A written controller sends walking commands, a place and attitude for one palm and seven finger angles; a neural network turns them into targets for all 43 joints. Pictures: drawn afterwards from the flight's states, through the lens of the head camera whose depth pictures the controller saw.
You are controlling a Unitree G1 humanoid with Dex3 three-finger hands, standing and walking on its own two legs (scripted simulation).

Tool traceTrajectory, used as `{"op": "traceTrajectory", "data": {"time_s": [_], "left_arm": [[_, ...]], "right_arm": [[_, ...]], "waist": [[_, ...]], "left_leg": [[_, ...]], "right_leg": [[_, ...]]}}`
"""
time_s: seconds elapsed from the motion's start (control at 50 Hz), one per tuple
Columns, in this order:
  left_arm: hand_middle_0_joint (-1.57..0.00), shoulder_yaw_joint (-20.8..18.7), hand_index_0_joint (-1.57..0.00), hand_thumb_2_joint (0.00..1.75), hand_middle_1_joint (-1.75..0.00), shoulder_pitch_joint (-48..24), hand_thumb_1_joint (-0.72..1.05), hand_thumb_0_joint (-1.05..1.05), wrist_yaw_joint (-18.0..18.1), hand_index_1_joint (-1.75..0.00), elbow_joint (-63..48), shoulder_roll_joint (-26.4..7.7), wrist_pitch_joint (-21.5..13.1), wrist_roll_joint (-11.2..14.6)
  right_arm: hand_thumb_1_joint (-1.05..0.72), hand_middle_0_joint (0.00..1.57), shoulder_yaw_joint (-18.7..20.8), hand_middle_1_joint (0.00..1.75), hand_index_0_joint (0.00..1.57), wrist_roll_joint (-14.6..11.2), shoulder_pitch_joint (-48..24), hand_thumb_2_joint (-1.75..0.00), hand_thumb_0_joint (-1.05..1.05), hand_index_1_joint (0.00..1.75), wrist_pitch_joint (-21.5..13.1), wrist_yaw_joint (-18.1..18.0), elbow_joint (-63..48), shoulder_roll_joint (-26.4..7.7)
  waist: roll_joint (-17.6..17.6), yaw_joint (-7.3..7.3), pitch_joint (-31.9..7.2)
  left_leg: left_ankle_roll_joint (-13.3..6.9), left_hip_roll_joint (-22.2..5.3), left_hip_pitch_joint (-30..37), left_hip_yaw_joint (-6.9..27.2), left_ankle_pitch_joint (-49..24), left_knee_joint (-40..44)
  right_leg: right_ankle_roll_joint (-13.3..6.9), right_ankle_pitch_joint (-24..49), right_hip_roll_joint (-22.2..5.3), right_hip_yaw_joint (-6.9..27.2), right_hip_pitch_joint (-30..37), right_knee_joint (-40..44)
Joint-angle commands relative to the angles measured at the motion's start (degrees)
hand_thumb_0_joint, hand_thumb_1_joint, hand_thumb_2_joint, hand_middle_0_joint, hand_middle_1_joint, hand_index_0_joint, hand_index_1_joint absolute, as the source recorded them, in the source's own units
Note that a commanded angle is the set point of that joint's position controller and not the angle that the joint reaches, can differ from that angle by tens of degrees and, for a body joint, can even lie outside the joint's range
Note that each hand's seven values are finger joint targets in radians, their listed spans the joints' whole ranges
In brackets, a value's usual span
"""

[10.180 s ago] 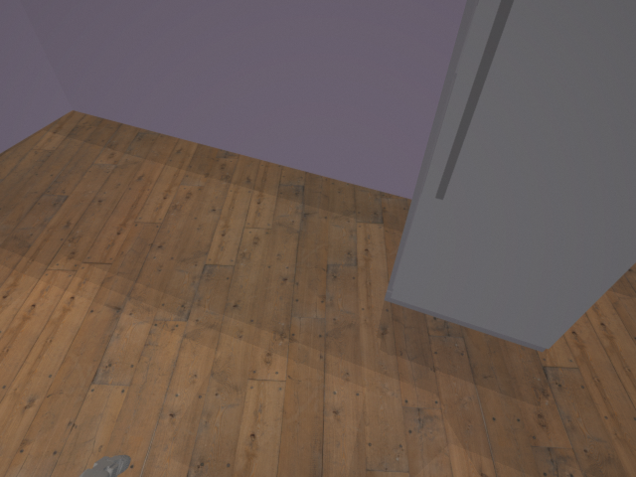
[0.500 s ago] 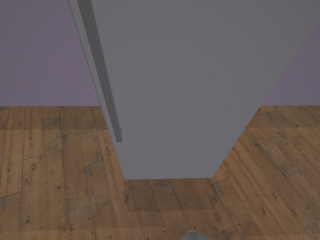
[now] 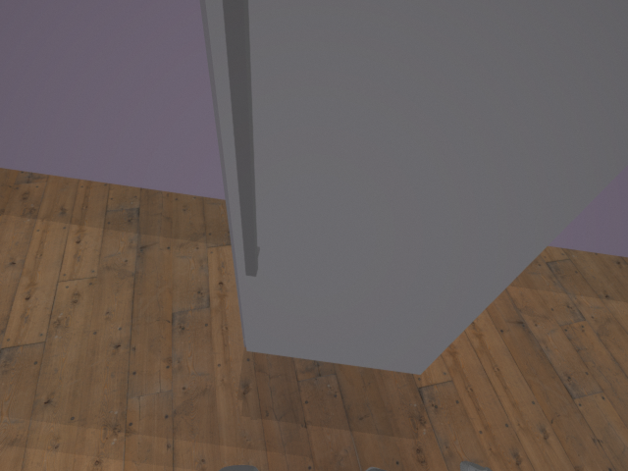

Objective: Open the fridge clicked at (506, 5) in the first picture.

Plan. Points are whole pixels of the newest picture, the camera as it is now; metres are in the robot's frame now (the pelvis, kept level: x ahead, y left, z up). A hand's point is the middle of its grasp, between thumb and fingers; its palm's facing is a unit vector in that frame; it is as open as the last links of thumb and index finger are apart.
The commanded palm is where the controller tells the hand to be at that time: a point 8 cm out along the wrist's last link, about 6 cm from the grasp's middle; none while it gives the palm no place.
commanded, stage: come to a stop and stand still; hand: left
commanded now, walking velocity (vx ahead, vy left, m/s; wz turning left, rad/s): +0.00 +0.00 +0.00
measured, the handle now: (249, 167) +0.46 +0.14 +0.11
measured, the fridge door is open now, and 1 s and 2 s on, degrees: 0 0 0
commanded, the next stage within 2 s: look again from close up in 2.00 s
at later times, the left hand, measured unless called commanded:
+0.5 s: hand out of the picture -0.06 +0.18 -0.16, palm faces +0.03 -0.98 -0.19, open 7.4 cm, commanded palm none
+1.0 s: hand out of the picture -0.15 +0.12 -0.16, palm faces +0.06 -0.99 -0.11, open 7.4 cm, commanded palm none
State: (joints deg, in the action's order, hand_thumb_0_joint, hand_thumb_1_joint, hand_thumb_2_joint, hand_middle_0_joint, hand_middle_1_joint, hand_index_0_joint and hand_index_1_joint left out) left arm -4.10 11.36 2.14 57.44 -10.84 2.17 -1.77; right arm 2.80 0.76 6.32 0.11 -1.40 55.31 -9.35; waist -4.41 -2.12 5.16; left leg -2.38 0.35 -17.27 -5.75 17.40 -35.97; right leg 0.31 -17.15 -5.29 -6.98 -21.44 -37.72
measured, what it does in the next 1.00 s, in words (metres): steps on the spot: right foot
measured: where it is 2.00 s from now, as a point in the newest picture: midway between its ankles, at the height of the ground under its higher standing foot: outside the picture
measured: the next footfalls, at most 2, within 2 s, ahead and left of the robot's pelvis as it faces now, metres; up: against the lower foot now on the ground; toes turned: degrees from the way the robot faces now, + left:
right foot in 0.38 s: -0.05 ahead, -0.11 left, +0.00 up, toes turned -4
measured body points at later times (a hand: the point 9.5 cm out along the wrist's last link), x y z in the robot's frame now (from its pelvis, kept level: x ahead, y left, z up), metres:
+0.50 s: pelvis -0.05 +0.01 +0.02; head -0.06 +0.01 +0.47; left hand -0.06 +0.23 -0.14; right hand -0.05 -0.22 -0.14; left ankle +0.02 +0.08 -0.72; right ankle -0.09 -0.11 -0.72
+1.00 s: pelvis -0.08 -0.01 +0.01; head -0.09 -0.01 +0.46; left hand -0.15 +0.17 -0.15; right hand -0.12 -0.20 -0.15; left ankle +0.02 +0.08 -0.72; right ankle -0.09 -0.11 -0.72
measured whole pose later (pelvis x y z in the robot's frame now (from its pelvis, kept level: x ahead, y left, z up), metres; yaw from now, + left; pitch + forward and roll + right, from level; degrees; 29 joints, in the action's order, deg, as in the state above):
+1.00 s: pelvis -0.08 -0.01 +0.01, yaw -1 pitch -2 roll -1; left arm -0.5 25.2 2.2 65.9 -4.3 0.5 -0.9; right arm 0.7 0.7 21.0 1.2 -1.8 65.6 -3.7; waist -0.5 0.2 0.2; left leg -1.8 -0.9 -17.8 -5.0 5.9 -25.1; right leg -2.5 -16.1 1.8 -3.8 -9.4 -27.5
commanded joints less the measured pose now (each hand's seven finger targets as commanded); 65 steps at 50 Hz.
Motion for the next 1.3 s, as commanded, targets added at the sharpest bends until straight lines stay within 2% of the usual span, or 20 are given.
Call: {"op": "traceTrajectory", "data": {"time_s": [0.0, 0.02, 0.06, 0.1, 0.22, 0.26, 0.3, 0.32, 0.34, 0.38, 0.42, 0.48, 0.54, 0.6, 0.7, 0.8, 0.88, 0.98, 1.16, 1.28], "left_arm": [[-0.2, -0.5, -0.2, 0.9, -0.3, 3.2, 0.9, 0.0, 0.26, -0.3, -3.08, -2.63, 0.51, -0.27], [-0.2, -0.74, -0.2, 0.9, -0.3, 3.94, 0.9, 0.0, 0.0, -0.3, -2.04, -3.19, 0.6, -0.47], [-0.2, -0.71, -0.2, 0.9, -0.3, 6.59, 0.9, 0.0, -0.19, -0.3, -0.57, -2.28, 0.44, -0.42], [-0.2, -0.36, -0.2, 0.9, -0.3, 8.43, 0.9, 0.0, -0.33, -0.3, 0.42, -2.2, 0.12, -0.47], [-0.2, 0.99, -0.2, 0.9, -0.3, 7.22, 0.9, 0.0, -0.32, -0.3, 0.1, -0.92, -0.51, -0.25], [-0.2, 1.18, -0.2, 0.9, -0.3, 8.16, 0.9, 0.0, -0.2, -0.3, 0.83, -1.11, -0.73, -0.07], [-0.2, 1.17, -0.2, 0.9, -0.3, 10.15, 0.9, 0.0, -0.06, -0.3, 2.08, -1.69, -1.35, -0.03], [-0.2, 1.13, -0.2, 0.9, -0.3, 12.67, 0.9, 0.0, 0.0, -0.3, 3.25, -2.2, -1.76, 0.03], [-0.2, 1.13, -0.2, 0.9, -0.3, 13.51, 0.9, 0.0, 0.16, -0.3, 4.05, -3.45, -2.18, -0.06], [-0.2, 1.72, -0.2, 0.9, -0.3, 12.44, 0.9, 0.0, 0.23, -0.3, 4.24, -4.0, -2.6, 0.29], [-0.2, 2.45, -0.2, 0.9, -0.3, 10.12, 0.9, 0.0, 0.17, -0.3, 4.44, -2.1, -3.1, 0.73], [-0.2, 2.9, -0.2, 0.9, -0.3, 9.83, 0.9, 0.0, 0.16, -0.3, 4.51, -1.06, -2.54, 0.93], [-0.2, 2.85, -0.2, 0.9, -0.3, 12.22, 0.9, 0.0, 0.22, -0.3, 4.98, -0.87, -2.0, 0.82], [-0.2, 2.72, -0.2, 0.9, -0.3, 14.98, 0.9, 0.0, 0.19, -0.3, 5.73, -0.35, -1.79, 0.63], [-0.2, 2.73, -0.2, 0.9, -0.3, 16.77, 0.9, 0.0, 0.17, -0.3, 6.29, 0.81, -2.21, 0.75], [-0.2, 2.92, -0.2, 0.9, -0.3, 16.31, 0.9, 0.0, 0.31, -0.3, 6.36, 1.76, -2.82, 0.94], [-0.2, 2.99, -0.2, 0.9, -0.3, 16.73, 0.9, 0.0, 0.33, -0.3, 6.82, 2.11, -2.6, 0.89], [-0.2, 3.15, -0.2, 0.9, -0.3, 17.36, 0.9, 0.0, 0.38, -0.3, 7.16, 2.48, -2.57, 0.84], [-0.2, 3.23, -0.2, 0.9, -0.3, 18.93, 0.9, 0.0, 0.31, -0.3, 7.34, 3.01, -2.89, 0.71], [-0.2, 3.25, -0.2, 0.9, -0.3, 18.29, 0.9, 0.0, 0.29, -0.3, 7.05, 2.73, -3.52, 0.87]], "right_arm": [[-0.9, 0.2, 0.96, 0.3, 0.2, 0.86, 5.62, -0.9, 0.0, 0.3, -0.25, -0.73, -1.85, -7.7], [-0.9, 0.2, 0.76, 0.3, 0.2, 0.72, 4.69, -0.9, 0.0, 0.3, -0.29, -0.97, -2.23, -7.01], [-0.9, 0.2, 0.37, 0.3, 0.2, 0.49, 3.61, -0.9, 0.0, 0.3, -0.47, -0.91, -2.8, -6.68], [-0.9, 0.2, 0.09, 0.3, 0.2, 0.06, 4.48, -0.9, 0.0, 0.3, -0.94, -0.93, -2.27, -5.82], [-0.9, 0.2, 0.74, 0.3, 0.2, 0.32, 10.42, -0.9, 0.0, 0.3, -1.08, -1.17, 0.86, -5.97], [-0.9, 0.2, 1.2, 0.3, 0.2, 0.33, 10.56, -0.9, 0.0, 0.3, -0.96, -1.0, 1.63, -7.17], [-0.9, 0.2, 1.21, 0.3, 0.2, 0.15, 10.09, -0.9, 0.0, 0.3, -1.06, -0.7, 2.37, -7.5], [-0.9, 0.2, 1.11, 0.3, 0.2, -0.04, 9.23, -0.9, 0.0, 0.3, -1.16, -0.57, 2.65, -7.62], [-0.9, 0.2, 0.99, 0.3, 0.2, -0.29, 9.09, -0.9, 0.0, 0.3, -1.15, -0.34, 2.98, -6.75], [-0.9, 0.2, 0.16, 0.3, 0.2, -0.47, 9.13, -0.9, 0.0, 0.3, -1.06, -0.03, 3.55, -4.49], [-0.9, 0.2, -0.6, 0.3, 0.2, -0.13, 10.93, -0.9, 0.0, 0.3, -0.64, 0.12, 5.32, -2.76], [-0.9, 0.2, -0.99, 0.3, 0.2, 0.0, 13.91, -0.9, 0.0, 0.3, -0.04, 0.07, 7.54, -2.69], [-0.9, 0.2, -1.24, 0.3, 0.2, 0.11, 15.0, -0.9, 0.0, 0.3, 0.19, -0.04, 8.52, -2.44], [-0.9, 0.2, -1.12, 0.3, 0.2, 0.21, 15.34, -0.9, 0.0, 0.3, 0.22, -0.2, 8.64, -2.5], [-0.9, 0.2, -1.06, 0.3, 0.2, 0.2, 16.99, -0.9, 0.0, 0.3, 0.01, -0.41, 8.97, -1.28], [-0.9, 0.2, -1.21, 0.3, 0.2, 0.05, 18.8, -0.9, 0.0, 0.3, -0.06, -0.51, 9.56, 0.34], [-0.9, 0.2, -1.15, 0.3, 0.2, 0.13, 19.13, -0.9, 0.0, 0.3, 0.49, -0.46, 9.7, 1.18], [-0.9, 0.2, -1.25, 0.3, 0.2, 0.22, 19.63, -0.9, 0.0, 0.3, 0.69, -0.52, 9.48, 2.07], [-0.9, 0.2, -1.23, 0.3, 0.2, 0.18, 18.23, -0.9, 0.0, 0.3, 0.16, -0.67, 8.56, 1.77], [-0.9, 0.2, -1.42, 0.3, 0.2, 0.03, 17.38, -0.9, 0.0, 0.3, -0.78, -0.77, 8.47, 1.2]], "waist": [[18.24, 1.24, -3.52], [13.65, 0.95, -3.17], [9.78, 0.14, -2.85], [8.79, -0.03, -3.8], [8.82, 2.88, -7.42], [8.77, 2.78, -7.24], [7.56, 1.66, -6.82], [6.22, 0.43, -7.6], [3.57, 0.68, -6.81], [0.91, 1.87, -3.88], [-5.03, 2.89, -2.03], [-0.73, 3.4, 2.95], [5.04, 2.48, 4.94], [7.61, 1.29, 4.62], [5.55, 1.28, 1.8], [2.82, 2.42, 0.58], [2.12, 2.74, 3.64], [3.87, 2.87, 5.57], [4.79, 2.09, 4.68], [4.97, 1.95, 1.21]], "left_leg": [[-7.13, -18.06, -1.33, 17.11, -19.86, 22.64], [-6.6, -16.25, -0.57, 15.3, -18.34, 21.73], [-5.87, -13.75, 0.44, 12.2, -13.5, 21.62], [-5.38, -12.1, 3.74, 10.54, -13.04, 22.14], [-8.27, -14.72, 14.33, 15.22, -16.42, 21.83], [-8.07, -14.75, 12.38, 15.82, -12.91, 22.37], [-6.66, -13.16, 9.3, 15.43, -10.87, 21.57], [-4.43, -11.4, 7.37, 13.51, -7.33, 20.98], [-1.7, -8.97, 4.46, 10.96, -3.85, 20.39], [1.12, -5.23, 6.23, 7.56, -3.42, 17.57], [0.86, -5.11, 9.33, 6.48, -7.53, 15.39], [0.87, -5.96, 9.64, 7.72, -3.11, 17.46], [0.74, -6.73, 4.04, 10.12, 5.76, 21.9], [0.58, -7.13, 0.11, 11.38, 10.28, 24.22], [0.84, -6.65, 1.84, 10.43, 7.22, 22.86], [1.08, -6.02, 5.75, 8.58, 1.55, 18.55], [1.49, -5.4, 5.12, 7.8, 2.82, 16.41], [1.51, -5.33, 3.98, 7.44, 3.28, 14.93], [1.21, -6.21, 2.17, 8.84, 3.93, 16.7], [1.01, -6.9, 3.8, 8.96, -0.47, 16.99]], "right_leg": [[-0.09, -13.08, 2.08, 8.57, -2.79, -19.23], [-0.06, -9.79, 2.44, 9.34, -3.46, -22.85], [0.63, -5.55, 2.89, 9.5, -5.06, -26.92], [1.32, -3.42, 2.49, 8.91, -5.83, -25.62], [1.66, -10.49, 1.38, 6.76, -1.08, -5.53], [1.06, -10.07, 1.79, 6.33, 3.03, 1.06], [0.15, -4.55, 2.03, 6.14, 8.61, 10.78], [-0.21, 1.75, 1.87, 5.54, 12.92, 16.94], [-1.26, 4.27, 0.1, 7.67, 15.62, 19.07], [-4.04, 0.02, -4.8, 12.39, 9.5, 21.3], [-3.67, -0.77, -4.25, 12.32, 4.98, 22.33], [-2.74, -8.54, -2.24, 10.72, -0.51, 22.64], [-2.29, -9.22, -0.46, 9.48, 1.77, 20.8], [-2.39, -7.59, 0.55, 8.46, 5.05, 19.15], [-2.79, -6.81, 0.55, 8.87, 5.06, 19.17], [-3.03, -8.55, -0.24, 10.45, 1.49, 20.98], [-3.21, -15.49, -0.53, 11.68, -3.4, 22.86], [-3.43, -17.34, -0.37, 12.41, -5.75, 23.08], [-3.09, -12.72, 0.41, 11.8, -2.76, 21.38], [-3.02, -4.55, 0.05, 11.03, 1.91, 20.28]]}}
